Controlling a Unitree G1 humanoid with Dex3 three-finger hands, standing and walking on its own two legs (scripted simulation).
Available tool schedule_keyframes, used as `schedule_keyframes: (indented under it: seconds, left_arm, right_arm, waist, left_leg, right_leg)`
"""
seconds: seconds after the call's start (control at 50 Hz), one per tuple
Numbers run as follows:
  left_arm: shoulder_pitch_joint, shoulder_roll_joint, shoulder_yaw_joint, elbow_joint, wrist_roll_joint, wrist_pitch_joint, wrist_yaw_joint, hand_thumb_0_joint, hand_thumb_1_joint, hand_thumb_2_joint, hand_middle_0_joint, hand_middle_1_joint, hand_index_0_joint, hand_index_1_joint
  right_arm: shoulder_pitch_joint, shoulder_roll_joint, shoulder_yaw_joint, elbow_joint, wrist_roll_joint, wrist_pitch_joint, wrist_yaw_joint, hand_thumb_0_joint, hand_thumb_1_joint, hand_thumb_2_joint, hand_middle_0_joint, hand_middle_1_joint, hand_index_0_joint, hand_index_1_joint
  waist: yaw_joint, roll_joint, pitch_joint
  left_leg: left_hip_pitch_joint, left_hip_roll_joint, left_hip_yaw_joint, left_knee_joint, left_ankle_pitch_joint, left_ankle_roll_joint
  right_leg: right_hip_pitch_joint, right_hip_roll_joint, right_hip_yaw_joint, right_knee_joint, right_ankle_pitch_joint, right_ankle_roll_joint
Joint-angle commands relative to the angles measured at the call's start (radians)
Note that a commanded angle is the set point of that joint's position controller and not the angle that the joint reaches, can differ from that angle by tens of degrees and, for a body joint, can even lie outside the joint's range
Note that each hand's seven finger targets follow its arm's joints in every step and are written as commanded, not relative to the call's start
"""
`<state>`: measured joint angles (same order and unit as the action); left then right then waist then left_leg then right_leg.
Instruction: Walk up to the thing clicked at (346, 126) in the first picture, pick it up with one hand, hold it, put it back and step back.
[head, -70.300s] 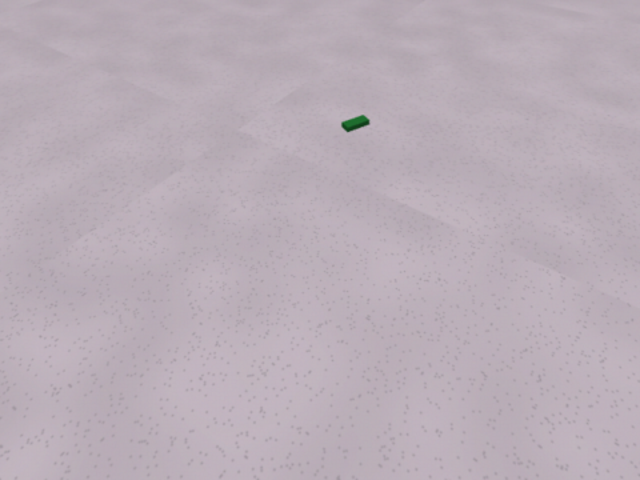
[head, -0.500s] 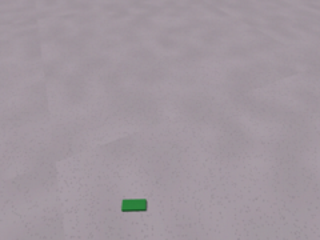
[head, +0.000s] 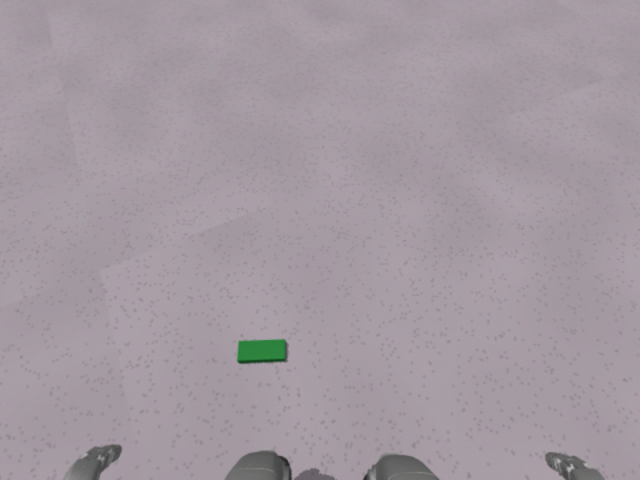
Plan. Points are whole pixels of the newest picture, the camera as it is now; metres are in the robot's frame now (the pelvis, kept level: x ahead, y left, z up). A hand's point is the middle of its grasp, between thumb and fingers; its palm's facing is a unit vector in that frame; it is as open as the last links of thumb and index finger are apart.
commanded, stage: step back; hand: left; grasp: from above
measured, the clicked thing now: (262, 351) +0.49 +0.22 -0.75
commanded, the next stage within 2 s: none
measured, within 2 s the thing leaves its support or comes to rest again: neither
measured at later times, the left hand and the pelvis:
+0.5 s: hand out of the picture +0.00 +0.28 -0.16, palm faces +0.09 -0.92 -0.38, open 7.4 cm; pelvis -0.10 +0.01 -0.01, yaw +6 degrees
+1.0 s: hand out of the picture -0.19 +0.28 -0.15, palm faces -0.04 -0.91 -0.40, open 7.4 cm; pelvis -0.26 +0.01 -0.01, yaw -1 degrees
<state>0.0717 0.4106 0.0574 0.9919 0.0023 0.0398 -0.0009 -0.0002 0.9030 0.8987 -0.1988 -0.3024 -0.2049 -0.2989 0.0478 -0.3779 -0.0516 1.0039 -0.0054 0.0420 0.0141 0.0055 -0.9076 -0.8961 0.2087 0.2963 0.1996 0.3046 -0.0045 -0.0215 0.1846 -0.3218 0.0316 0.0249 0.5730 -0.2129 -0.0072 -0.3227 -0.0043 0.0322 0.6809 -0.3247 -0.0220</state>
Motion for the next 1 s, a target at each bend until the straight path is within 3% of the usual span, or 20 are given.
schedule_keyframes:
  seconds: [0.0,0.04,0.06,0.08,0.12,0.18,0.26,0.36,0.46,0.48,0.5,0.52,0.54,0.6,0.78,0.9,0.92,0.94,0.96,0.98]
  left_arm:
    - [0.196,0.155,0.052,-0.029,0.009,0.001,0.003,0.0,0.9,0.9,-0.2,-0.3,-0.2,-0.3]
    - [0.192,0.188,0.062,-0.044,0.017,-0.013,0.005,0.0,0.9,0.9,-0.2,-0.3,-0.2,-0.3]
    - [0.142,0.268,0.081,-0.07,0.027,-0.028,0.008,0.0,0.9,0.9,-0.2,-0.3,-0.2,-0.3]
    - [0.095,0.297,0.089,-0.107,0.031,-0.035,0.018,0.0,0.9,0.9,-0.2,-0.3,-0.2,-0.3]
    - [0.005,0.303,0.09,-0.15,0.036,-0.039,0.027,0.0,0.9,0.9,-0.2,-0.3,-0.2,-0.3]
    - [-0.059,0.225,0.078,-0.181,0.036,-0.041,0.032,0.0,0.9,0.9,-0.2,-0.3,-0.2,-0.3]
    - [0.068,0.178,0.072,-0.195,0.027,-0.037,0.046,0.0,0.9,0.9,-0.2,-0.3,-0.2,-0.3]
    - [0.14,0.193,0.085,-0.205,0.018,-0.027,0.054,0.0,0.9,0.9,-0.2,-0.3,-0.2,-0.3]
    - [0.025,0.211,0.073,-0.262,0.007,-0.007,0.036,0.0,0.9,0.9,-0.2,-0.3,-0.2,-0.3]
    - [0.034,0.171,0.065,-0.274,0.003,-0.007,0.034,0.0,0.9,0.9,-0.2,-0.3,-0.2,-0.3]
    - [-0.001,0.145,0.064,-0.278,-0.003,-0.006,0.04,0.0,0.9,0.9,-0.2,-0.3,-0.2,-0.3]
    - [-0.029,0.173,0.082,-0.264,0.012,-0.003,0.053,0.0,0.9,0.9,-0.2,-0.3,-0.2,-0.3]
    - [-0.014,0.183,0.08,-0.244,0.018,-0.002,0.054,0.0,0.9,0.9,-0.2,-0.3,-0.2,-0.3]
    - [0.114,0.162,0.079,-0.193,-0.004,0.001,0.043,0.0,0.9,0.9,-0.2,-0.3,-0.2,-0.3]
    - [0.135,0.138,0.065,-0.221,0.01,-0.021,0.033,0.0,0.9,0.9,-0.2,-0.3,-0.2,-0.3]
    - [0.308,0.155,0.076,-0.125,0.025,-0.029,0.017,0.0,0.9,0.9,-0.2,-0.3,-0.2,-0.3]
    - [0.322,0.177,0.086,-0.126,0.033,-0.032,0.017,0.0,0.9,0.9,-0.2,-0.3,-0.2,-0.3]
    - [0.3,0.23,0.102,-0.145,0.048,-0.035,0.014,0.0,0.9,0.9,-0.2,-0.3,-0.2,-0.3]
    - [0.201,0.333,0.119,-0.19,0.047,-0.027,0.01,0.0,0.9,0.9,-0.2,-0.3,-0.2,-0.3]
    - [0.069,0.357,0.123,-0.244,0.052,-0.032,0.02,0.0,0.9,0.9,-0.2,-0.3,-0.2,-0.3]
  right_arm:
    - [-0.104,-0.275,-0.071,-0.141,-0.01,-0.005,-0.015,0.0,-0.9,-0.9,0.2,0.3,0.2,0.3]
    - [-0.103,-0.221,-0.057,-0.157,-0.001,0.004,-0.014,0.0,-0.9,-0.9,0.2,0.3,0.2,0.3]
    - [-0.103,-0.165,-0.042,-0.169,0.016,0.009,-0.021,0.0,-0.9,-0.9,0.2,0.3,0.2,0.3]
    - [-0.046,-0.155,-0.033,-0.155,0.012,0.014,-0.035,0.0,-0.9,-0.9,0.2,0.3,0.2,0.3]
    - [0.066,-0.183,-0.043,-0.123,0.011,0.016,-0.042,0.0,-0.9,-0.9,0.2,0.3,0.2,0.3]
    - [0.112,-0.227,-0.053,-0.103,0.025,0.007,-0.038,0.0,-0.9,-0.9,0.2,0.3,0.2,0.3]
    - [0.07,-0.213,-0.032,-0.137,0.007,-0.004,-0.051,0.0,-0.9,-0.9,0.2,0.3,0.2,0.3]
    - [0.052,-0.191,-0.026,-0.171,-0.006,-0.017,-0.051,0.0,-0.9,-0.9,0.2,0.3,0.2,0.3]
    - [0.195,-0.206,-0.055,-0.119,-0.024,-0.021,-0.033,0.0,-0.9,-0.9,0.2,0.3,0.2,0.3]
    - [0.188,-0.26,-0.07,-0.133,-0.039,-0.021,-0.03,0.0,-0.9,-0.9,0.2,0.3,0.2,0.3]
    - [0.137,-0.33,-0.079,-0.151,-0.04,-0.017,-0.021,0.0,-0.9,-0.9,0.2,0.3,0.2,0.3]
    - [0.125,-0.38,-0.091,-0.166,-0.036,-0.017,-0.02,0.0,-0.9,-0.9,0.2,0.3,0.2,0.3]
    - [0.083,-0.343,-0.086,-0.17,-0.035,-0.02,-0.028,0.0,-0.9,-0.9,0.2,0.3,0.2,0.3]
    - [-0.04,-0.231,-0.05,-0.211,-0.037,-0.022,-0.037,0.0,-0.9,-0.9,0.2,0.3,0.2,0.3]
    - [0.09,-0.236,-0.065,-0.217,-0.017,-0.02,-0.036,0.0,-0.9,-0.9,0.2,0.3,0.2,0.3]
    - [0.008,-0.27,-0.075,-0.24,-0.01,0.007,-0.024,0.0,-0.9,-0.9,0.2,0.3,0.2,0.3]
    - [0.005,-0.248,-0.068,-0.241,-0.005,0.009,-0.022,0.0,-0.9,-0.9,0.2,0.3,0.2,0.3]
    - [0.015,-0.207,-0.06,-0.25,-0.001,0.007,-0.017,0.0,-0.9,-0.9,0.2,0.3,0.2,0.3]
    - [-0.038,-0.184,-0.061,-0.254,0.0,0.007,-0.027,0.0,-0.9,-0.9,0.2,0.3,0.2,0.3]
    - [-0.005,-0.225,-0.078,-0.242,-0.009,0.015,-0.035,0.0,-0.9,-0.9,0.2,0.3,0.2,0.3]
  waist:
    - [0.066,0.242,-0.251]
    - [0.082,0.029,-0.221]
    - [0.068,-0.166,-0.136]
    - [0.047,-0.164,-0.128]
    - [-0.004,-0.148,-0.168]
    - [-0.031,-0.138,-0.22]
    - [0.054,-0.068,-0.272]
    - [0.084,-0.162,-0.28]
    - [-0.022,-0.082,-0.292]
    - [-0.023,0.098,-0.306]
    - [-0.031,0.295,-0.261]
    - [-0.071,0.31,-0.237]
    - [-0.045,0.256,-0.187]
    - [0.05,0.148,-0.145]
    - [-0.037,0.191,-0.257]
    - [0.035,0.183,-0.282]
    - [0.046,0.127,-0.283]
    - [0.043,-0.064,-0.233]
    - [0.085,-0.297,-0.144]
    - [0.051,-0.306,-0.056]
  left_leg:
    - [-0.105,0.276,-0.242,-0.139,0.166,0.24]
    - [-0.065,0.069,-0.105,0.163,0.084,0.112]
    - [-0.193,-0.128,-0.068,0.351,-0.176,0.033]
    - [-0.234,-0.162,-0.166,0.466,-0.404,0.027]
    - [-0.166,-0.14,-0.205,0.631,-0.396,0.033]
    - [-0.167,-0.158,-0.198,0.666,-0.268,0.001]
    - [-0.261,-0.138,-0.188,0.566,-0.277,-0.018]
    - [-0.198,-0.079,-0.122,0.283,-0.323,-0.014]
    - [0.148,-0.042,-0.055,-0.127,0.085,0.035]
    - [0.208,0.117,-0.275,-0.157,0.22,0.092]
    - [0.201,0.275,-0.478,-0.233,0.278,0.204]
    - [0.047,0.358,-0.561,-0.257,0.275,0.312]
    - [0.001,0.356,-0.53,-0.266,0.218,0.324]
    - [0.062,0.189,-0.251,-0.199,0.324,0.206]
    - [0.342,0.234,-0.24,-0.119,0.341,0.268]
    - [0.064,0.209,-0.223,-0.11,0.018,0.168]
    - [-0.009,0.177,-0.204,-0.074,-0.081,0.123]
    - [-0.16,0.06,-0.131,0.077,-0.231,0.054]
    - [-0.151,-0.118,-0.064,0.362,-0.361,0.001]
    - [-0.089,-0.082,-0.193,0.573,-0.364,-0.013]
  right_leg:
    - [0.174,0.015,-0.009,0.162,-0.125,-0.04]
    - [0.088,-0.114,0.168,-0.186,0.134,-0.083]
    - [0.08,-0.268,0.406,-0.348,0.385,-0.105]
    - [0.087,-0.343,0.458,-0.334,0.558,-0.168]
    - [-0.004,-0.361,0.42,-0.313,0.557,-0.255]
    - [0.099,-0.229,0.229,-0.233,0.528,-0.189]
    - [0.333,-0.262,0.211,-0.165,0.655,-0.214]
    - [0.413,-0.292,0.203,-0.125,0.762,-0.217]
    - [0.125,-0.192,0.099,-0.042,0.427,-0.085]
    - [-0.009,-0.089,0.039,0.07,0.193,-0.033]
    - [-0.173,0.102,-0.03,0.24,-0.274,0.004]
    - [-0.104,0.117,0.117,0.448,-0.387,0.016]
    - [-0.116,0.09,0.138,0.541,-0.331,0.011]
    - [-0.198,0.127,0.167,0.646,-0.174,0.004]
    - [-0.137,0.042,0.076,0.221,-0.187,0.078]
    - [0.186,0.021,-0.03,-0.201,0.044,0.005]
    - [0.216,-0.003,0.033,-0.228,0.035,-0.023]
    - [0.191,-0.159,0.299,-0.308,-0.089,-0.092]
    - [-0.078,-0.356,0.531,-0.457,-0.205,-0.239]
    - [-0.267,-0.444,0.606,-0.51,-0.231,-0.298]
